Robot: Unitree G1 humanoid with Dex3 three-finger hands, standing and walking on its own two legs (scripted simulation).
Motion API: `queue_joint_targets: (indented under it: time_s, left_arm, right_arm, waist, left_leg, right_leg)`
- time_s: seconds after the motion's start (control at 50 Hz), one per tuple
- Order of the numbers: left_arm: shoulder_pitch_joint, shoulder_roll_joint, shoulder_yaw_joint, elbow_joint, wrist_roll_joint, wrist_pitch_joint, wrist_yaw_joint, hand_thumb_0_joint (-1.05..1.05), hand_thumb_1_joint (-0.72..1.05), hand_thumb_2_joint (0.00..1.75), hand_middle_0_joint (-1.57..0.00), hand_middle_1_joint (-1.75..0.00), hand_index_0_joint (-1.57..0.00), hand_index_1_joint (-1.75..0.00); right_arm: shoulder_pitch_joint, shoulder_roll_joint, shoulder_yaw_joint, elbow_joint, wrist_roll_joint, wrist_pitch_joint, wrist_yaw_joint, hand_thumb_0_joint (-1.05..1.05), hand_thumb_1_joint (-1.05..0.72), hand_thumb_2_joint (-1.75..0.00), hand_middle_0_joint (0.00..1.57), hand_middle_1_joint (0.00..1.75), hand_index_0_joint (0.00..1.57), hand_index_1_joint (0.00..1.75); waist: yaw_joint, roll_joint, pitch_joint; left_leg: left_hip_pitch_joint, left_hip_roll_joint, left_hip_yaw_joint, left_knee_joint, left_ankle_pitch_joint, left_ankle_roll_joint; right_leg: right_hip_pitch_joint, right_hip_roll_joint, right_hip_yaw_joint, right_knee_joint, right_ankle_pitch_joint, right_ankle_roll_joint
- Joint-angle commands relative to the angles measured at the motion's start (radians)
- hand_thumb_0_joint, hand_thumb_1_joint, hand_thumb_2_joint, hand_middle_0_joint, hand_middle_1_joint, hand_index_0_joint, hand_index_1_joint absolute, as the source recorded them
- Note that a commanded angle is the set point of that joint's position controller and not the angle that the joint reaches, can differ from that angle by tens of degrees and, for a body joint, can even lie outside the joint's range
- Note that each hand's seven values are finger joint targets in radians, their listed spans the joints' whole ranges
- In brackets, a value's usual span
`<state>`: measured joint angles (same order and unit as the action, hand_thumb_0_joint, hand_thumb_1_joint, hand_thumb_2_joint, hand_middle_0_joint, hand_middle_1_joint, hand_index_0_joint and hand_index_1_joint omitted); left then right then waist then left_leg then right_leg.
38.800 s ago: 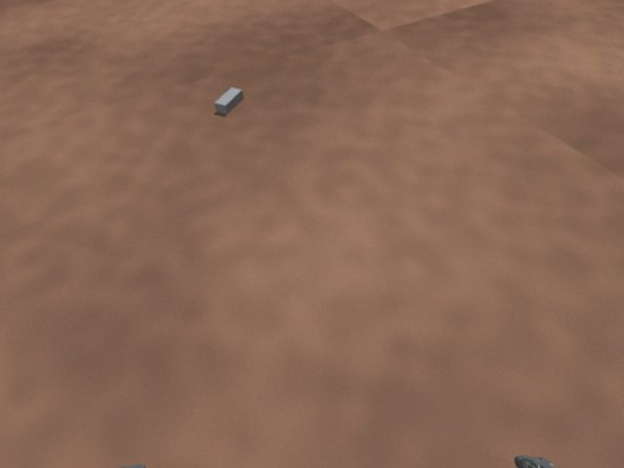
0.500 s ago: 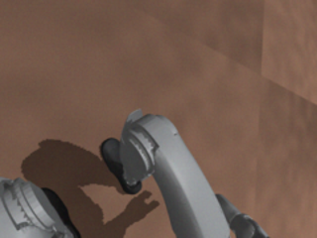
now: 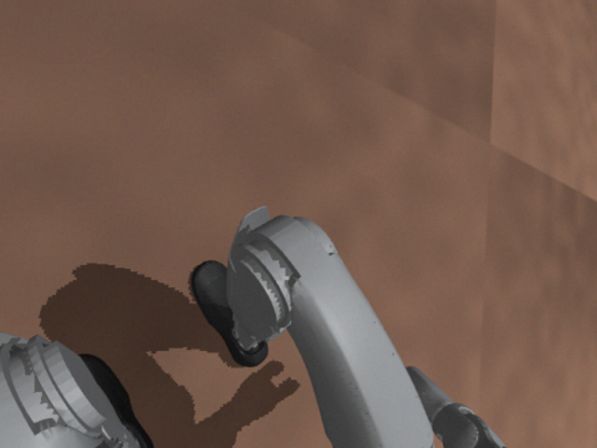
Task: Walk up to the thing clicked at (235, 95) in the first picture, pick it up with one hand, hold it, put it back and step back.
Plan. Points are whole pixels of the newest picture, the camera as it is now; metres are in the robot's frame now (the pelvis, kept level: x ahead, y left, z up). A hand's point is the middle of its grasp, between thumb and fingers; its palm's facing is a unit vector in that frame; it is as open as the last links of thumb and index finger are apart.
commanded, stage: close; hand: left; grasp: from above
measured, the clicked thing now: out of the picture +0.53 +0.36 -0.29
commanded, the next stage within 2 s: settle in 0.52 s
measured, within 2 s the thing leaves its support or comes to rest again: leaves its support in 0.88 s
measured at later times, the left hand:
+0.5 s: hand out of the picture +0.51 +0.34 -0.24, palm faces -0.44 -0.14 -0.89, open 10.6 cm
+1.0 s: hand out of the picture +0.52 +0.36 -0.22, palm faces -0.40 -0.13 -0.91, open 10.5 cm
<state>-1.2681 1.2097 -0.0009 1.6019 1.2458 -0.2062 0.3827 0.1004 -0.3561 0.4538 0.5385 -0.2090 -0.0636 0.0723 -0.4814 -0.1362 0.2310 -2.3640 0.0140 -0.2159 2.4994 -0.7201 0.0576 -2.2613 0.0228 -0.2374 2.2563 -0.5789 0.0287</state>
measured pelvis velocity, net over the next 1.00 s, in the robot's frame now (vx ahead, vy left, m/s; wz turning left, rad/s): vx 0.00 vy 0.00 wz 0.01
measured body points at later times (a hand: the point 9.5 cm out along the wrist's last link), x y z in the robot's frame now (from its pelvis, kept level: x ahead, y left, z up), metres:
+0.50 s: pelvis +0.00 +0.00 +0.00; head +0.31 +0.13 +0.29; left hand +0.53 +0.35 -0.19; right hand +0.04 -0.25 -0.05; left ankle +0.06 +0.11 -0.29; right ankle +0.13 -0.11 -0.29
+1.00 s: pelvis +0.00 +0.00 +0.00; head +0.31 +0.13 +0.30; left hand +0.54 +0.36 -0.17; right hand +0.04 -0.25 -0.05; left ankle +0.06 +0.11 -0.29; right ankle +0.13 -0.11 -0.29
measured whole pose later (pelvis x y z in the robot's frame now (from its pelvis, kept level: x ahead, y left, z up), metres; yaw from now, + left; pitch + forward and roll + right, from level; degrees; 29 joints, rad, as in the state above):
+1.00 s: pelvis +0.00 +0.00 +0.00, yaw +0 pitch +32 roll -17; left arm -1.25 1.20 0.04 1.51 1.25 -0.19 0.32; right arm 0.12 -0.35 0.42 0.53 -0.20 -0.03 0.07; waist -0.46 -0.12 0.21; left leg -2.36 0.01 -0.22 2.49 -0.71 0.05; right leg -2.26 0.02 -0.24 2.25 -0.58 0.02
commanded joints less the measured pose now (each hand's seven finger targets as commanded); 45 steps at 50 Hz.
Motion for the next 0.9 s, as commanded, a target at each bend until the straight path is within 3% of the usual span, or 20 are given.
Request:
queue_joint_targets:
  time_s: [0.0, 0.06, 0.16, 0.22, 0.3, 0.36, 0.46, 0.5, 0.52, 0.6, 0.62, 0.68, 0.74, 0.76, 0.84, 0.88]
  left_arm:
    - [-0.227, 0.217, 0.018, -0.119, -0.018, 0.002, 0.030, 0.00, 0.10, 0.69, -0.49, -0.84, -0.52, -0.81]
    - [-0.212, 0.215, 0.013, -0.099, -0.019, 0.001, 0.028, 0.00, 0.13, 0.71, -0.53, -0.85, -0.55, -0.82]
    - [-0.233, 0.213, 0.021, -0.136, -0.012, -0.007, 0.020, 0.00, 0.17, 0.70, -0.54, -0.83, -0.58, -0.80]
    - [-0.254, 0.236, 0.029, -0.160, -0.014, -0.009, 0.021, 0.00, 0.18, 0.71, -0.56, -0.82, -0.59, -0.79]
    - [-0.204, 0.187, 0.001, -0.106, -0.023, -0.009, 0.019, 0.00, 0.23, 0.74, -0.60, -0.84, -0.63, -0.81]
    - [-0.208, 0.217, 0.005, -0.092, -0.016, -0.012, 0.029, 0.00, 0.24, 0.77, -0.63, -0.83, -0.65, -0.81]
    - [-0.230, 0.219, 0.011, -0.109, -0.016, -0.016, 0.035, 0.00, 0.26, 0.76, -0.65, -0.84, -0.66, -0.82]
    - [-0.263, 0.229, 0.019, -0.171, -0.017, -0.018, 0.035, 0.00, 0.28, 0.78, -0.66, -0.85, -0.67, -0.83]
    - [-0.252, 0.225, 0.018, -0.135, -0.017, -0.015, 0.038, 0.00, 0.28, 0.78, -0.66, -0.85, -0.68, -0.83]
    - [-0.221, 0.191, -0.004, -0.096, -0.015, -0.008, 0.034, 0.00, 0.29, 0.80, -0.68, -0.82, -0.69, -0.81]
    - [-0.224, 0.192, 0.002, -0.093, -0.018, -0.008, 0.038, 0.00, 0.21, 0.75, -0.68, -0.82, -0.68, -0.81]
    - [-0.261, 0.228, 0.031, -0.171, -0.012, -0.003, 0.031, 0.00, 0.19, 0.70, -0.66, -0.77, -0.67, -0.76]
    - [-0.247, 0.208, 0.021, -0.162, -0.009, 0.009, 0.025, 0.00, 0.19, 0.64, -0.65, -0.75, -0.66, -0.73]
    - [-0.260, 0.213, 0.027, -0.188, -0.010, 0.010, 0.024, 0.00, 0.19, 0.65, -0.66, -0.73, -0.66, -0.73]
    - [-0.288, 0.265, 0.066, -0.248, 0.000, 0.015, 0.010, 0.00, 0.20, 0.63, -0.67, -0.71, -0.68, -0.70]
    - [-0.270, 0.246, 0.072, -0.255, -0.004, 0.023, -0.005, 0.00, 0.22, 0.62, -0.67, -0.71, -0.69, -0.69]
  right_arm:
    - [0.196, -0.353, -0.103, 0.031, 0.001, 0.017, -0.017, 0.00, -0.90, -0.90, 0.20, 0.30, 0.20, 0.30]
    - [0.203, -0.345, -0.095, 0.035, -0.002, 0.019, -0.018, 0.00, -0.90, -0.90, 0.20, 0.30, 0.20, 0.30]
    - [0.211, -0.356, -0.092, 0.031, -0.006, 0.024, -0.017, 0.00, -0.90, -0.90, 0.20, 0.30, 0.20, 0.30]
    - [0.200, -0.353, -0.096, 0.031, -0.003, 0.028, -0.019, 0.00, -0.90, -0.90, 0.20, 0.30, 0.20, 0.30]
    - [0.197, -0.353, -0.091, 0.027, -0.005, 0.028, -0.019, 0.00, -0.90, -0.90, 0.20, 0.30, 0.20, 0.30]
    - [0.194, -0.347, -0.090, 0.029, -0.006, 0.028, -0.024, 0.00, -0.90, -0.90, 0.20, 0.30, 0.20, 0.30]
    - [0.206, -0.343, -0.092, 0.037, -0.008, 0.029, -0.023, 0.00, -0.90, -0.90, 0.20, 0.30, 0.20, 0.30]
    - [0.214, -0.349, -0.099, 0.042, -0.006, 0.026, -0.022, 0.00, -0.90, -0.90, 0.20, 0.30, 0.20, 0.30]
    - [0.219, -0.341, -0.097, 0.046, -0.007, 0.028, -0.021, 0.00, -0.90, -0.90, 0.20, 0.30, 0.20, 0.30]
    - [0.202, -0.348, -0.094, 0.039, -0.005, 0.028, -0.019, 0.00, -0.90, -0.90, 0.20, 0.30, 0.20, 0.30]
    - [0.201, -0.353, -0.095, 0.034, -0.004, 0.027, -0.019, 0.00, -0.91, -0.91, 0.20, 0.30, 0.20, 0.30]
    - [0.208, -0.352, -0.096, 0.038, -0.006, 0.026, -0.018, 0.00, -0.91, -0.90, 0.20, 0.30, 0.20, 0.30]
    - [0.207, -0.346, -0.103, 0.029, -0.005, 0.030, -0.017, 0.00, -0.91, -0.90, 0.20, 0.30, 0.20, 0.30]
    - [0.210, -0.353, -0.105, 0.030, -0.006, 0.030, -0.017, 0.00, -0.91, -0.90, 0.20, 0.30, 0.20, 0.30]
    - [0.222, -0.352, -0.119, 0.030, 0.000, 0.039, -0.015, 0.00, -0.91, -0.90, 0.20, 0.30, 0.20, 0.30]
    - [0.232, -0.350, -0.128, 0.026, 0.002, 0.043, -0.013, 0.00, -0.91, -0.90, 0.20, 0.30, 0.20, 0.30]
  waist:
    - [-0.069, 0.614, -0.659]
    - [-0.072, 0.592, -0.628]
    - [-0.078, 0.631, -0.651]
    - [-0.067, 0.651, -0.685]
    - [-0.078, 0.592, -0.614]
    - [-0.072, 0.564, -0.620]
    - [-0.075, 0.588, -0.654]
    - [-0.069, 0.643, -0.686]
    - [-0.072, 0.633, -0.691]
    - [-0.083, 0.608, -0.636]
    - [-0.081, 0.586, -0.615]
    - [-0.065, 0.671, -0.666]
    - [-0.066, 0.669, -0.670]
    - [-0.072, 0.667, -0.674]
    - [-0.052, 0.722, -0.724]
    - [-0.050, 0.713, -0.723]
  left_leg:
    - [0.532, 0.057, 0.007, -0.252, 0.301, -0.055]
    - [0.474, 0.052, 0.023, -0.252, 0.262, -0.046]
    - [0.562, 0.062, -0.012, -0.256, 0.333, -0.063]
    - [0.577, 0.064, -0.010, -0.260, 0.333, -0.064]
    - [0.507, 0.054, 0.008, -0.246, 0.291, -0.052]
    - [0.453, 0.049, 0.028, -0.244, 0.250, -0.040]
    - [0.511, 0.056, 0.010, -0.260, 0.273, -0.047]
    - [0.565, 0.058, 0.004, -0.253, 0.328, -0.054]
    - [0.554, 0.058, 0.006, -0.258, 0.326, -0.052]
    - [0.530, 0.056, 0.008, -0.254, 0.325, -0.053]
    - [0.500, 0.054, 0.004, -0.254, 0.300, -0.052]
    - [0.602, 0.064, -0.014, -0.255, 0.367, -0.070]
    - [0.595, 0.061, -0.003, -0.258, 0.339, -0.064]
    - [0.585, 0.062, -0.005, -0.258, 0.344, -0.066]
    - [0.621, 0.062, -0.003, -0.264, 0.366, -0.075]
    - [0.616, 0.058, 0.003, -0.261, 0.370, -0.073]
  right_leg:
    - [0.407, 0.032, -0.021, -0.175, 0.206, -0.062]
    - [0.443, 0.039, -0.019, -0.182, 0.199, -0.058]
    - [0.383, 0.025, -0.027, -0.166, 0.214, -0.062]
    - [0.391, 0.029, -0.025, -0.167, 0.211, -0.062]
    - [0.402, 0.033, -0.025, -0.179, 0.201, -0.061]
    - [0.456, 0.041, -0.018, -0.188, 0.191, -0.057]
    - [0.439, 0.040, -0.028, -0.183, 0.197, -0.056]
    - [0.416, 0.034, -0.024, -0.169, 0.223, -0.058]
    - [0.439, 0.040, -0.027, -0.170, 0.229, -0.056]
    - [0.414, 0.039, -0.026, -0.175, 0.224, -0.059]
    - [0.408, 0.036, -0.027, -0.178, 0.213, -0.061]
    - [0.356, 0.024, -0.021, -0.165, 0.223, -0.066]
    - [0.368, 0.030, -0.019, -0.172, 0.209, -0.065]
    - [0.376, 0.027, -0.024, -0.175, 0.221, -0.064]
    - [0.371, 0.024, -0.020, -0.170, 0.224, -0.071]
    - [0.375, 0.023, -0.015, -0.172, 0.229, -0.074]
